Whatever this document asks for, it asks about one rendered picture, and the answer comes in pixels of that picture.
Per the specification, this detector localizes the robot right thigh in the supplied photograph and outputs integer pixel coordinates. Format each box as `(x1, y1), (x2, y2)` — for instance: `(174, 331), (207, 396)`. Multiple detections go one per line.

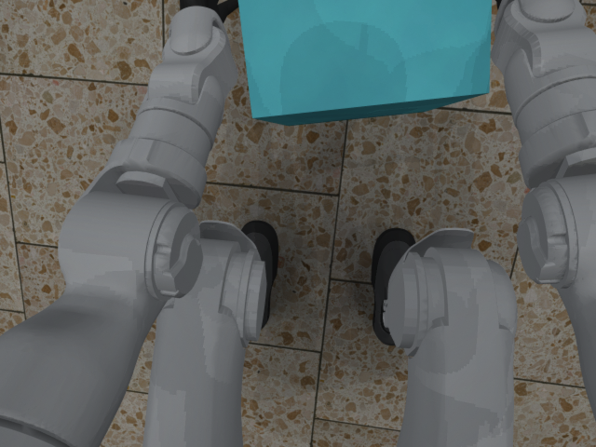
(390, 247), (515, 447)

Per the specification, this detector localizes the robot left forearm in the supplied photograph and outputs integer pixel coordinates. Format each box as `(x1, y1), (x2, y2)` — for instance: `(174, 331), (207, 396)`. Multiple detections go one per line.
(58, 6), (238, 266)

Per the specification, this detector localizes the robot right upper arm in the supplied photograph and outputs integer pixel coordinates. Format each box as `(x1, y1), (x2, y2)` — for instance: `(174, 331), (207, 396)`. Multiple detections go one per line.
(516, 173), (596, 421)

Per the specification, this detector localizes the left robot hand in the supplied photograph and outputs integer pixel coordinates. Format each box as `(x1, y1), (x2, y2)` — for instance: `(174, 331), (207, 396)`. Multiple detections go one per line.
(180, 0), (238, 23)

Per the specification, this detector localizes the robot right forearm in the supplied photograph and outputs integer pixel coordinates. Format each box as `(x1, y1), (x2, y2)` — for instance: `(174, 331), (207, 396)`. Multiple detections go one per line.
(491, 0), (596, 190)

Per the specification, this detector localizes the robot left upper arm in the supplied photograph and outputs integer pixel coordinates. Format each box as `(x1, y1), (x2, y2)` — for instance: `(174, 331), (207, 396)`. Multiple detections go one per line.
(0, 191), (203, 447)

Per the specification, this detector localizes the carton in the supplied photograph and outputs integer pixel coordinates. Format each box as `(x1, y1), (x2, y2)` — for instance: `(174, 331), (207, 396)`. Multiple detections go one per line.
(238, 0), (492, 126)

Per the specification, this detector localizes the right robot foot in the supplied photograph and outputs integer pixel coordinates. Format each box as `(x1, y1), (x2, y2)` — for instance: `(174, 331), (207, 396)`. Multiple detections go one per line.
(371, 228), (415, 345)

